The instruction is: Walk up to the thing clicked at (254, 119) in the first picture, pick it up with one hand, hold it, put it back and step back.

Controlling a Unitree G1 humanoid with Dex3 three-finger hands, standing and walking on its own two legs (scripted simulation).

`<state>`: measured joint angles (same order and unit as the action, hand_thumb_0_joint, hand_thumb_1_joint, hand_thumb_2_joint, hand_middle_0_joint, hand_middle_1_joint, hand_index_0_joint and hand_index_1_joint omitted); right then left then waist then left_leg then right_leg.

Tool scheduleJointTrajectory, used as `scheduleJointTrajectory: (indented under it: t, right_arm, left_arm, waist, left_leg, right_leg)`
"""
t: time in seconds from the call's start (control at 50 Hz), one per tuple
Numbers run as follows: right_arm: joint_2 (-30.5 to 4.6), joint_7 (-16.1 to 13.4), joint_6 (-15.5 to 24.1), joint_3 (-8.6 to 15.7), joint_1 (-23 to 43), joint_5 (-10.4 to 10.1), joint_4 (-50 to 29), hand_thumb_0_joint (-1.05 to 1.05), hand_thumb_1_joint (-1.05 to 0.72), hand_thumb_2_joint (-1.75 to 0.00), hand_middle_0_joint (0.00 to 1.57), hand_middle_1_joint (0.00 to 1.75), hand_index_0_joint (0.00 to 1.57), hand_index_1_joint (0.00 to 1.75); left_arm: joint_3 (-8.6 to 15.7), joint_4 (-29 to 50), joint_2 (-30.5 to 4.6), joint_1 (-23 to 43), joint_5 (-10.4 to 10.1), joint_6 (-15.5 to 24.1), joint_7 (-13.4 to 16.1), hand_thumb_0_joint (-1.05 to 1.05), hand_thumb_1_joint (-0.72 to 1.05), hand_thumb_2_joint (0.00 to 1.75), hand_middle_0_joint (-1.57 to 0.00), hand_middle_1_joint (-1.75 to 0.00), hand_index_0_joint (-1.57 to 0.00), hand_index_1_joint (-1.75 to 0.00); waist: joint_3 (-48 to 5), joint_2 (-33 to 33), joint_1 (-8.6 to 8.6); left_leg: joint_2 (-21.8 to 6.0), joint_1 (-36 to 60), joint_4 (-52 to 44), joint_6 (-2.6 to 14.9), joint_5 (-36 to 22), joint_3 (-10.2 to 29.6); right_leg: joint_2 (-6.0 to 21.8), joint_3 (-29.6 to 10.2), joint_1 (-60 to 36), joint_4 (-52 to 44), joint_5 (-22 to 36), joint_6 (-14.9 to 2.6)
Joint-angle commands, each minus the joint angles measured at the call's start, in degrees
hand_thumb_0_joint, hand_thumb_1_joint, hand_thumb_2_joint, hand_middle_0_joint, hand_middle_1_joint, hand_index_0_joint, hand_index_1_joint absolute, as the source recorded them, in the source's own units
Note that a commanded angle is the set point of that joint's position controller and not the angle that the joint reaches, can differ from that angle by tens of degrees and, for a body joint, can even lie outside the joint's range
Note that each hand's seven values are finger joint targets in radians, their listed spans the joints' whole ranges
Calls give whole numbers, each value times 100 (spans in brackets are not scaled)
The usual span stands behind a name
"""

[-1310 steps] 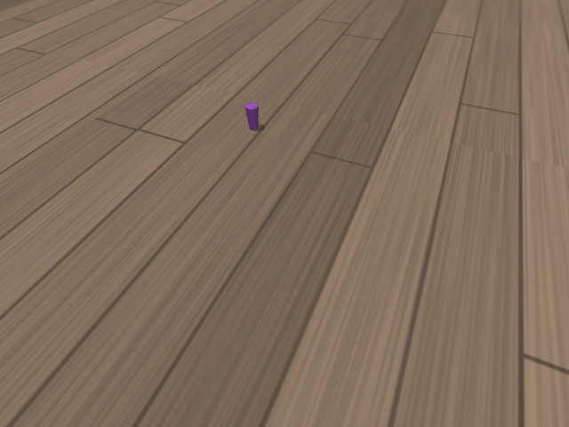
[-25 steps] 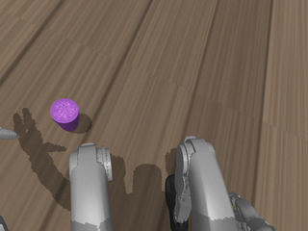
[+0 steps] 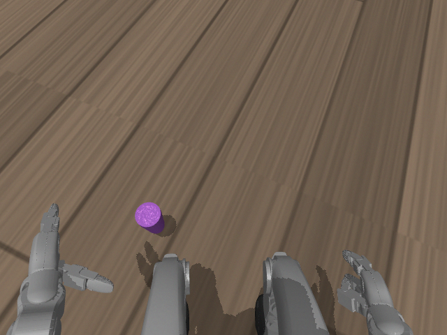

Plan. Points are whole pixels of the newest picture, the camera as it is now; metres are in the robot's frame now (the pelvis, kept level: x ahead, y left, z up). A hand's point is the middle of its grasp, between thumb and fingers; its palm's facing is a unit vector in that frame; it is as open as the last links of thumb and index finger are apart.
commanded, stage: home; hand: left
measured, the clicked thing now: (152, 220) +0.44 +0.24 -0.48
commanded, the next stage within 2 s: none
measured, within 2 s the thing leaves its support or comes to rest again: neither
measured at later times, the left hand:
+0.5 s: hand (70, 262) +0.24 +0.20 +0.10, palm faces +0.15 -0.94 -0.32, open 17.5 cm
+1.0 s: hand (70, 280) +0.22 +0.19 +0.11, palm faces +0.14 -0.94 -0.29, open 17.7 cm
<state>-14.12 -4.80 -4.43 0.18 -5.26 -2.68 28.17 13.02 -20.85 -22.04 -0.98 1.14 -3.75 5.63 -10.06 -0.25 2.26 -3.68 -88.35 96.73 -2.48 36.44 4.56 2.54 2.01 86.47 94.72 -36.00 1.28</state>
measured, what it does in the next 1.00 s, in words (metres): rises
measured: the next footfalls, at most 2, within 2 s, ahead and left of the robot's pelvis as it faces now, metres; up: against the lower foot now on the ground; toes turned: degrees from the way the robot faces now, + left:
none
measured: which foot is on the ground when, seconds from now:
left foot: down 0.00-1.00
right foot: down 0.00-1.00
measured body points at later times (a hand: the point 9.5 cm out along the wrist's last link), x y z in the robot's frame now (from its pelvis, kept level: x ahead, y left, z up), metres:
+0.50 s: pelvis +0.06 +0.01 +0.15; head +0.09 +0.02 +0.60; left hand +0.23 +0.25 +0.12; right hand +0.22 -0.23 +0.08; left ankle +0.06 +0.14 -0.52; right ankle +0.06 -0.14 -0.52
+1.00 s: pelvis +0.06 +0.00 +0.17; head +0.08 +0.01 +0.62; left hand +0.21 +0.24 +0.13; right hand +0.23 -0.23 +0.10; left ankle +0.06 +0.14 -0.52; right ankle +0.06 -0.14 -0.52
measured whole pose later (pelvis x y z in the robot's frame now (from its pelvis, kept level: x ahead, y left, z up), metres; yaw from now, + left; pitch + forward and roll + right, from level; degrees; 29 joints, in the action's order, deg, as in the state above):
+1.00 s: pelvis +0.06 +0.00 +0.17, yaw +2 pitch +7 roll -2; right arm -11.3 -10.5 6.1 -1.8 -15.4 -0.6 29.0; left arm -0.5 -0.5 -11.7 -26.1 -0.4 -16.9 8.4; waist -6.2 -1.9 1.5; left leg -3.9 -35.1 54.9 -2.3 27.0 2.2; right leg 2.4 3.5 32.7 52.0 -26.2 1.6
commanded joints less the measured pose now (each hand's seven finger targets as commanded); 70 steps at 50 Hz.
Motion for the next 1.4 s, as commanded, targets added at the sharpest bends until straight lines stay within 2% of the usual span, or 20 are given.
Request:
scheduleJointTrajectory:
  t: [0.0, 0.02, 0.1, 0.16, 0.2, 0.24, 0.44, 0.6, 0.66, 0.68, 0.84, 0.92, 0.96, 0.98, 1.02, 1.12, 1.14, 1.22, 1.28, 1.38]
  right_arm:
    - [-753, -217, 359, 312, -489, 2, -591, 0, -90, -90, 20, 30, 20, 30]
    - [-732, -237, 395, 308, -539, 9, -589, 0, -90, -90, 20, 30, 20, 30]
    - [-626, -365, 541, 243, -609, -1, -650, 0, -90, -90, 20, 30, 20, 30]
    - [-578, -477, 622, 214, -728, 2, -698, 0, -90, -90, 20, 30, 20, 30]
    - [-531, -542, 675, 182, -743, 22, -731, 0, -90, -90, 20, 30, 20, 30]
    - [-508, -606, 736, 173, -816, 35, -748, 0, -90, -90, 20, 30, 20, 30]
    - [-378, -733, 1025, 105, -754, 140, -945, 0, -90, -90, 20, 30, 20, 30]
    - [-400, -695, 1203, 151, -764, 193, -959, 0, -90, -90, 20, 30, 20, 30]
    - [-396, -680, 1265, 142, -774, 230, -889, 0, -90, -90, 20, 30, 20, 30]
    - [-411, -666, 1293, 134, -727, 218, -907, 0, -90, -90, 20, 30, 20, 30]
    - [-405, -642, 1361, 105, -620, 229, -848, 0, -90, -90, 20, 30, 20, 30]
    - [-390, -633, 1362, 101, -643, 231, -810, 0, -90, -90, 20, 30, 20, 30]
    - [-388, -640, 1365, 107, -632, 222, -801, 0, -90, -90, 20, 30, 20, 30]
    - [-379, -634, 1371, 92, -601, 222, -800, 0, -90, -90, 20, 30, 20, 30]
    - [-370, -632, 1369, 102, -629, 235, -791, 0, -90, -90, 20, 30, 20, 30]
    - [-372, -636, 1381, 114, -603, 234, -800, 0, -90, -90, 20, 30, 20, 30]
    - [-382, -639, 1380, 128, -624, 230, -747, 0, -90, -90, 20, 30, 20, 30]
    - [-351, -639, 1404, 103, -583, 227, -754, 0, -90, -90, 20, 30, 20, 30]
    - [-378, -635, 1413, 104, -560, 217, -770, 0, -90, -90, 20, 30, 20, 30]
    - [-378, -630, 1457, 106, -547, 220, -751, 0, -90, -90, 20, 30, 20, 30]
  left_arm:
    - [125, 942, -789, 10, -54, -35, 234, 0, -60, 2, -5, -4, -5, -4]
    - [179, 1156, -875, -66, -56, -85, 278, 0, -61, 2, -5, -4, -5, -4]
    - [-190, 1304, -424, -687, -102, -387, 419, 0, -61, 2, -5, -4, -5, -4]
    - [-257, 1820, -396, -833, -121, -578, 525, 0, -57, 4, -5, -5, -5, -5]
    - [-515, 1926, -133, -1069, -138, -717, 564, 0, -55, 5, -5, -5, -5, -5]
    - [-574, 2261, -73, -1303, -155, -842, 614, 0, -55, 5, -5, -5, -5, -5]
    - [-1130, 3187, 470, -2477, -182, -1164, 586, 0, -59, 3, -5, -5, -5, -5]
    - [-1053, 3206, 497, -2579, -142, -1103, 424, 0, -61, 2, -4, -4, -5, -4]
    - [-1038, 3426, 421, -2319, -115, -1048, 402, 0, -61, 1, -4, -4, -4, -4]
    - [-1124, 3118, 545, -2457, -119, -1078, 380, 0, -61, 1, -4, -4, -4, -4]
    - [-1060, 3187, 441, -2302, -105, -1037, 362, 0, -61, 0, -4, -4, -4, -4]
    - [-1094, 2979, 536, -2467, -119, -1040, 331, 0, -61, 0, -4, -4, -4, -4]
    - [-914, 3373, 285, -2145, -130, -988, 351, 0, -61, 1, -4, -4, -4, -4]
    - [-1027, 2868, 489, -2445, -117, -1027, 332, 0, -61, 1, -4, -4, -4, -4]
    - [-980, 3233, 389, -2236, -126, -975, 331, 0, -61, 1, -4, -4, -4, -4]
    - [-1078, 2995, 541, -2390, -131, -976, 294, 0, -61, 2, -5, -4, -5, -4]
    - [-871, 3348, 280, -2147, -129, -932, 323, 0, -61, 2, -5, -5, -5, -4]
    - [-1090, 2891, 563, -2330, -125, -953, 290, 0, -61, 1, -4, -4, -4, -4]
    - [-933, 3128, 366, -2158, -128, -921, 307, 0, -61, 2, -4, -4, -4, -4]
    - [-1043, 3033, 497, -2237, -127, -903, 285, 0, -61, 1, -4, -4, -4, -4]
  waist:
    - [-2064, -323, 79]
    - [-2146, -275, -10]
    - [-1882, -297, -15]
    - [-1810, -405, -30]
    - [-1503, -402, 42]
    - [-1449, -434, 2]
    - [-226, -256, -38]
    - [-83, -109, 2]
    - [-338, -281, -2]
    - [-174, -220, 15]
    - [-118, -242, -43]
    - [-128, -240, -81]
    - [-193, -226, -105]
    - [-78, -95, -81]
    - [-165, -216, -87]
    - [-158, -83, -47]
    - [-268, -151, -114]
    - [-1, -65, -53]
    - [37, -152, -102]
    - [51, -128, -87]
  left_leg:
    - [250, 2459, -1940, 370, -982, -392]
    - [248, 2638, -2065, 365, -1127, -400]
    - [253, 3371, -2691, 324, -1494, -433]
    - [252, 3988, -3107, 298, -1887, -448]
    - [250, 4273, -3407, 282, -1959, -453]
    - [261, 4642, -3691, 264, -2108, -460]
    - [215, 5306, -4755, 215, -2072, -350]
    - [248, 5508, -4885, 203, -2301, -425]
    - [246, 5725, -4906, 178, -2529, -394]
    - [259, 5693, -4938, 187, -2442, -414]
    - [282, 5772, -5105, 181, -2156, -417]
    - [283, 5783, -5090, 176, -2341, -430]
    - [300, 5777, -5040, 195, -2366, -476]
    - [297, 5760, -5067, 199, -2293, -480]
    - [313, 5760, -5061, 206, -2205, -507]
    - [320, 5753, -5018, 229, -2203, -538]
    - [314, 5795, -5019, 222, -2261, -535]
    - [312, 5705, -5087, 230, -1999, -539]
    - [321, 5668, -5162, 229, -1779, -533]
    - [308, 5684, -5232, 222, -1572, -531]
  right_leg:
    - [-200, -34, -2414, -2214, 1055, -213]
    - [-183, -59, -2707, -2358, 1189, -203]
    - [-186, -38, -3402, -2965, 1553, -191]
    - [-200, -7, -3939, -3326, 1967, -176]
    - [-209, 30, -4135, -3608, 2044, -158]
    - [-214, 67, -4483, -3844, 2188, -148]
    - [-359, 360, -5069, -4679, 2009, -149]
    - [-346, 298, -5377, -4889, 2228, -114]
    - [-342, 285, -5548, -4859, 2391, -134]
    - [-339, 291, -5484, -4897, 2320, -125]
    - [-342, 297, -5606, -5089, 2056, -119]
    - [-335, 286, -5669, -5074, 2224, -126]
    - [-312, 269, -5717, -5134, 2301, -98]
    - [-320, 270, -5688, -5145, 2220, -93]
    - [-304, 241, -5691, -5182, 2176, -94]
    - [-286, 210, -5727, -5221, 2239, -62]
    - [-283, 210, -5774, -5209, 2274, -73]
    - [-294, 220, -5630, -5257, 1998, -76]
    - [-294, 217, -5600, -5307, 1745, -97]
    - [-312, 224, -5530, -5322, 1519, -114]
